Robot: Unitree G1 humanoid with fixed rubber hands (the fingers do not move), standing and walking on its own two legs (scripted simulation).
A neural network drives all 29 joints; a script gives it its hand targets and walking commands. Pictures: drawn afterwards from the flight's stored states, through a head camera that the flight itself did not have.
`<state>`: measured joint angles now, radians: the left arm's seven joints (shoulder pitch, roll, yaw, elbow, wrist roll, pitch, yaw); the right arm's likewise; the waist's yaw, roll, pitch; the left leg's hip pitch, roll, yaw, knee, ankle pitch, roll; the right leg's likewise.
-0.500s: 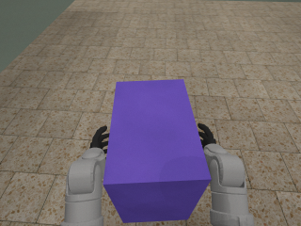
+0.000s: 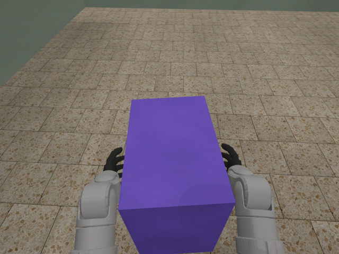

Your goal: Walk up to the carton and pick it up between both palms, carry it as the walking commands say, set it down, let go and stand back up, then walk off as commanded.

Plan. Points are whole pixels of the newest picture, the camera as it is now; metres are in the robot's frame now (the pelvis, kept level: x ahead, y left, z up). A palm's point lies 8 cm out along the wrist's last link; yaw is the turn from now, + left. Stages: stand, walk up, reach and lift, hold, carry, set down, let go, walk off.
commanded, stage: carry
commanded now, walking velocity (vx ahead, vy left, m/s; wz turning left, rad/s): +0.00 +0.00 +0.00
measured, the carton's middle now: (172, 176) +0.31 +0.00 +0.00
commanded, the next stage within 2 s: hold in 0.16 s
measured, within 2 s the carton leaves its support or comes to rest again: neither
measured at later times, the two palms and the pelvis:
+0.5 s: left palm (101, 209) +0.22 +0.16 +0.03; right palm (225, 187) +0.26 -0.12 +0.04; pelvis -0.01 -0.01 +0.01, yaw +10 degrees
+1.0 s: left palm (128, 192) +0.25 +0.10 +0.04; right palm (249, 183) +0.27 -0.18 +0.04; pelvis -0.05 -0.06 +0.00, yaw +10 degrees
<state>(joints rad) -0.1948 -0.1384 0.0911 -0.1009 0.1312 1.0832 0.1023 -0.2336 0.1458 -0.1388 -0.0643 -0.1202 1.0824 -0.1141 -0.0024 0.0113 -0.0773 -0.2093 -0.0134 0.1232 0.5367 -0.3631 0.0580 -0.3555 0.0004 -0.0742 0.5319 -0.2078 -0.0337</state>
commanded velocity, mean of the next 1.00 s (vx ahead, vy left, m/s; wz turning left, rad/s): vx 0.00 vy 0.00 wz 0.00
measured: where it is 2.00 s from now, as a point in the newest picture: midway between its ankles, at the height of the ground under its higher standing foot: outside the picture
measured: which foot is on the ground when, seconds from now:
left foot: down 0.00-1.00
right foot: down 0.00-1.00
